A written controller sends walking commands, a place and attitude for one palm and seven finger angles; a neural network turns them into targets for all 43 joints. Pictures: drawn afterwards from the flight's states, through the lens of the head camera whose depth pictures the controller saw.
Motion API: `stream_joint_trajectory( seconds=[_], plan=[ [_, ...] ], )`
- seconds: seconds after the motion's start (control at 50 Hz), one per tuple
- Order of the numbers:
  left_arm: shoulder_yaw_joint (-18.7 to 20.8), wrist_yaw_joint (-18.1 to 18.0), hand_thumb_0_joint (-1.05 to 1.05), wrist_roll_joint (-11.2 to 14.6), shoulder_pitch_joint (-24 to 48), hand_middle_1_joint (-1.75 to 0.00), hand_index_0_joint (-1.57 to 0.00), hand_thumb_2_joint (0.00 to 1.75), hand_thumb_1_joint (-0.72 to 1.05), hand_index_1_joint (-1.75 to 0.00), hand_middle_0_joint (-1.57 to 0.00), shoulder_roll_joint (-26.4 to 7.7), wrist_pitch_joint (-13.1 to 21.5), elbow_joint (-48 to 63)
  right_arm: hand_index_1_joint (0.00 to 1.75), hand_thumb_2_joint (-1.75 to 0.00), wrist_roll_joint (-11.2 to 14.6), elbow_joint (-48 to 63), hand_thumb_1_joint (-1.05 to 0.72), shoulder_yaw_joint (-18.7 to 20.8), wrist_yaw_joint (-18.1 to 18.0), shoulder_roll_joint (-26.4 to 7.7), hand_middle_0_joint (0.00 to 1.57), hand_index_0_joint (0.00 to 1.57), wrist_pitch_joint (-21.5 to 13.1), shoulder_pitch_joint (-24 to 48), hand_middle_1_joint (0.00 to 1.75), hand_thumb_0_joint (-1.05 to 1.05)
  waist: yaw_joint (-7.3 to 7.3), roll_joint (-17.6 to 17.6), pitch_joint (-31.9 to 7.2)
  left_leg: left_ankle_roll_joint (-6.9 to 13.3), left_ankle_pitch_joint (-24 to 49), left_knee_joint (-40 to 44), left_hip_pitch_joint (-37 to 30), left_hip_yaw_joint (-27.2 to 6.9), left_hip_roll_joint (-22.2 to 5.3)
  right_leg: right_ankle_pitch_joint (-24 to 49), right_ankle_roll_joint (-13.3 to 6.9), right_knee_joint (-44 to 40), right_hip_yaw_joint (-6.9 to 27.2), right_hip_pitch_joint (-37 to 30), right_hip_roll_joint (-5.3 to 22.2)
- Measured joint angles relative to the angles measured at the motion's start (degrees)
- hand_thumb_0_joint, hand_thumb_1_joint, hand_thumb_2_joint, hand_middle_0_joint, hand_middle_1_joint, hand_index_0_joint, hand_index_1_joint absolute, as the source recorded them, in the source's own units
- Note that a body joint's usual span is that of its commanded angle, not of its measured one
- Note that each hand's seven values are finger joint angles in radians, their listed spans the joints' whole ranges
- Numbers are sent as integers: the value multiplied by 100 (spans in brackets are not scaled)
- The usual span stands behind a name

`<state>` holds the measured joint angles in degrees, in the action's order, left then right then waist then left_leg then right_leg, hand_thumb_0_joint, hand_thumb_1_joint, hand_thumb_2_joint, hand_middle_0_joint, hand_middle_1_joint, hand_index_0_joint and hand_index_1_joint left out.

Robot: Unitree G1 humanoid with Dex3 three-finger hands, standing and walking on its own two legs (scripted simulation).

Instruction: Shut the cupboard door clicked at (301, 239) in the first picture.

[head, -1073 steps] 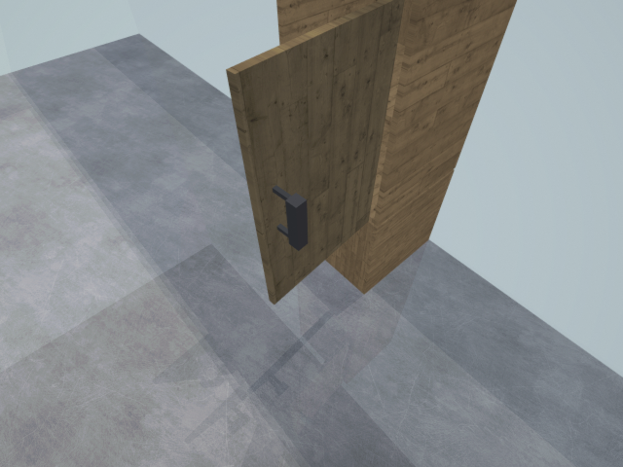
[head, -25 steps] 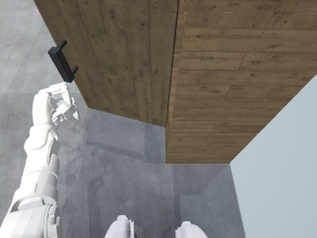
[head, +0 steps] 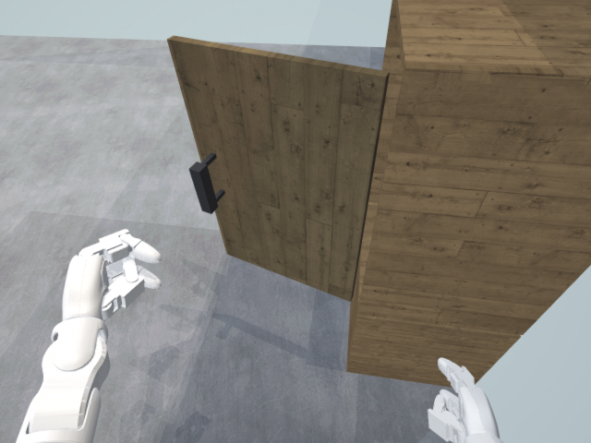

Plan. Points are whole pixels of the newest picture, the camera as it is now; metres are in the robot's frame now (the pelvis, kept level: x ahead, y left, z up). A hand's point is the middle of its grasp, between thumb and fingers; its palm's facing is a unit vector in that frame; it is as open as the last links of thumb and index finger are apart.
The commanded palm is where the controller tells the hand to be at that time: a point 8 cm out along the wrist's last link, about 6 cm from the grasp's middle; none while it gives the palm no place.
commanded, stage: draw the hand back to the body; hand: left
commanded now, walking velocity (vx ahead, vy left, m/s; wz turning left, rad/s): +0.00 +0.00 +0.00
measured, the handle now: (210, 182) +0.62 +0.24 -0.03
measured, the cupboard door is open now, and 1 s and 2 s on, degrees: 73 73 73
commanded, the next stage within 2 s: step back with the hand held close in 0.80 s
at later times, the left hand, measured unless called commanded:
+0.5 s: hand (51, 309) +0.20 +0.25 +0.18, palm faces +0.47 -0.76 -0.45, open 6.7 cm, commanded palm +0.16 +0.28 +0.19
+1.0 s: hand (59, 303) +0.21 +0.25 +0.17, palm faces +0.45 -0.77 -0.44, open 7.4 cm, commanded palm +0.15 +0.28 +0.19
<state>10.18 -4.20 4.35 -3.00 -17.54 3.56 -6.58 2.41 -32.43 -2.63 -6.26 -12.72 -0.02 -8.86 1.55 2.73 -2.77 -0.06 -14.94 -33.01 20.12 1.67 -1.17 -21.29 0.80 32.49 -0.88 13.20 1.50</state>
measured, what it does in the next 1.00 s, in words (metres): stands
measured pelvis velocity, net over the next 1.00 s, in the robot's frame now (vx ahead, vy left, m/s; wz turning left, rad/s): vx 0.01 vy -0.02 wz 0.00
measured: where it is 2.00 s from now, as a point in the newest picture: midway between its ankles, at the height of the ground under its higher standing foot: outside the picture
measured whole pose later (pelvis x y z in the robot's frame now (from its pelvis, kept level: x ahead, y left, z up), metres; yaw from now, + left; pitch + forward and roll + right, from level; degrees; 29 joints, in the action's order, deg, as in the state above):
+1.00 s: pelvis +0.01 -0.02 +0.01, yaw +0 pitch -2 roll +0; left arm 21.6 -5.4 4.3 -25.5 -20.5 5.6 18.9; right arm 0.8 -35.3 -0.7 -5.3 -13.3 -3.1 -10.2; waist 2.6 4.8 -0.8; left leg -1.0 -12.9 -26.1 11.1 1.0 -2.6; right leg -18.2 -0.3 23.2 -1.6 3.1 -0.2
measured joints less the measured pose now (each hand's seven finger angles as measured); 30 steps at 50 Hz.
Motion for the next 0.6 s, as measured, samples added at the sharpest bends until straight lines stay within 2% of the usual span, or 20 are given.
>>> stream_joint_trajectory(
  seconds=[0.2,0.46,0.6],
  plan=[
    [354,-105,2,-45,-1074,-89,-74,90,90,-88,-74,-76,-184,1314,30,-90,-118,-82,-90,-57,139,31,21,21,-139,-18,30,1,164,89,156,-34,229,736,-848,20,36,235,-15,-728,-5,-833,23],
    [1034,-137,2,3,-2402,-50,-39,90,89,-49,-39,-296,-45,2731,30,-90,-167,-343,-90,136,145,-40,20,21,-309,-263,30,2,214,193,165,-111,212,844,-1095,7,-36,216,-85,-838,-16,-1075,-53],
    [1070,-150,1,4,-2316,-36,-26,90,89,-36,-26,-209,18,2565,30,-90,-156,-410,-90,201,80,-98,20,20,-351,-245,30,2,255,215,219,-133,251,869,-1114,-34,-44,198,-116,-788,-56,-1075,-66]
  ],
)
